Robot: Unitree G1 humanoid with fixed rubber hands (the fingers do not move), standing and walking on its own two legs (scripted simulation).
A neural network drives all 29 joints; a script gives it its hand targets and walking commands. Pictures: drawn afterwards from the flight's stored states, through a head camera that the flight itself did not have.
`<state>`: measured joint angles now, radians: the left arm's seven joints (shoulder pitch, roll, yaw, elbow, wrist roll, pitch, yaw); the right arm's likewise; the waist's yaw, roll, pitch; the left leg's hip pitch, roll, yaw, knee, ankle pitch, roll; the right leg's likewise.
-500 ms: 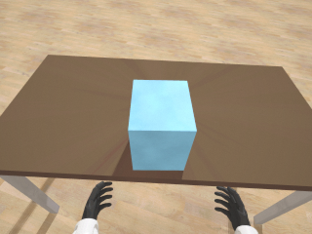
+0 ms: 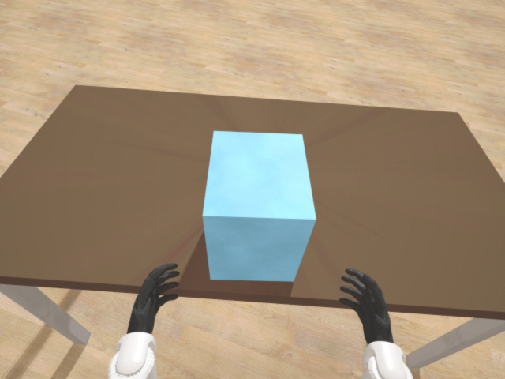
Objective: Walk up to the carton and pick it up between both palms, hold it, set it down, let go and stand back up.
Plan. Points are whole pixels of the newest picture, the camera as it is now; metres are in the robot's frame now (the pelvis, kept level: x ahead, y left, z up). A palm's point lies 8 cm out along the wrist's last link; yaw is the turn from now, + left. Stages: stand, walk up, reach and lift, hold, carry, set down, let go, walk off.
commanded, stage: reach and lift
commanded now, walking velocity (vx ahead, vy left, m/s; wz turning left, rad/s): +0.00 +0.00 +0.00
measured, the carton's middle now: (255, 208) +0.42 +0.02 -0.01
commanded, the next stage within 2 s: none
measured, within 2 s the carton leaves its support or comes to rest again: neither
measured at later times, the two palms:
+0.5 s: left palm (150, 269) +0.27 +0.19 +0.00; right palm (364, 280) +0.28 -0.17 -0.01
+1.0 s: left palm (148, 222) +0.33 +0.19 +0.05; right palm (365, 231) +0.34 -0.16 +0.05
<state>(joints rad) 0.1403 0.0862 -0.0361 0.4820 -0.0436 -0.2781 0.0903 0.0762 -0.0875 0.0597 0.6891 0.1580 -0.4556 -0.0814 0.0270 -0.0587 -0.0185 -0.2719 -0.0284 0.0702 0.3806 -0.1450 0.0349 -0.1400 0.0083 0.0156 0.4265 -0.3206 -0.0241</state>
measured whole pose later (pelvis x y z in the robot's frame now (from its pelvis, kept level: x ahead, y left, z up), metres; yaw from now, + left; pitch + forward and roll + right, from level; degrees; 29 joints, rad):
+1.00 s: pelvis -0.01 -0.01 +0.01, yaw -1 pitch +4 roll +1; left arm -0.45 0.15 0.14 0.67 -0.09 0.11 0.08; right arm -0.47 -0.11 0.05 0.73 0.18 0.03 -0.21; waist 0.04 -0.03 -0.04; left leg -0.26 0.00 0.08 0.24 -0.05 0.02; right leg -0.15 0.04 0.03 0.33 -0.24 -0.04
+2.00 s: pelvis -0.02 -0.01 +0.00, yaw -3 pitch +17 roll +0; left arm -0.99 0.23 0.22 1.13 -0.08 0.10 0.09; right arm -1.02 -0.16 -0.03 1.09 0.15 0.13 -0.17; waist 0.03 0.01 -0.15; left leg -0.49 0.02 0.09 0.15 0.05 0.02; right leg -0.40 0.06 0.05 0.25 -0.14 -0.03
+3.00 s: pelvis -0.01 +0.00 +0.00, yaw -2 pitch +29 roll -1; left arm -0.90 0.08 0.32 1.13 0.13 -0.17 0.10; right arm -0.90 0.01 -0.32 1.12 -0.17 -0.14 -0.12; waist 0.01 -0.01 -0.28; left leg -0.69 0.01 0.05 0.08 0.10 0.03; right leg -0.58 0.06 0.02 0.15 -0.08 -0.02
